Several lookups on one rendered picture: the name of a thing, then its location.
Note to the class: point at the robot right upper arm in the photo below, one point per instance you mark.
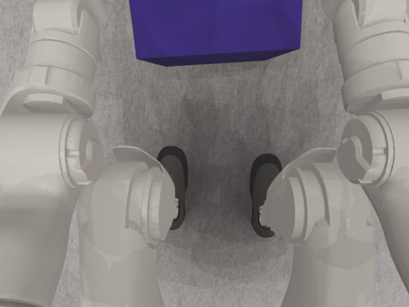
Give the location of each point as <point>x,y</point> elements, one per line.
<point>374,152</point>

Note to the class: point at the left robot foot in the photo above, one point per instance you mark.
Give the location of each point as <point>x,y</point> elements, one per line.
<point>174,161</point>

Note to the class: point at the robot left forearm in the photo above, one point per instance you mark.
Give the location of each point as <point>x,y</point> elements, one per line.
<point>61,59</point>

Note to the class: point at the robot right forearm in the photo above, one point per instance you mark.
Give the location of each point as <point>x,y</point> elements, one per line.
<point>372,39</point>

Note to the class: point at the carton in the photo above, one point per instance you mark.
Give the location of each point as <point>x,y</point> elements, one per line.
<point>197,32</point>

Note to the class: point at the left robot shin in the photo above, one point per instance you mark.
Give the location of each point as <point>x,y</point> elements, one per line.
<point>126,153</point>

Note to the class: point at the robot left upper arm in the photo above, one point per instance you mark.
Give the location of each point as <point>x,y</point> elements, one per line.
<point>46,159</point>

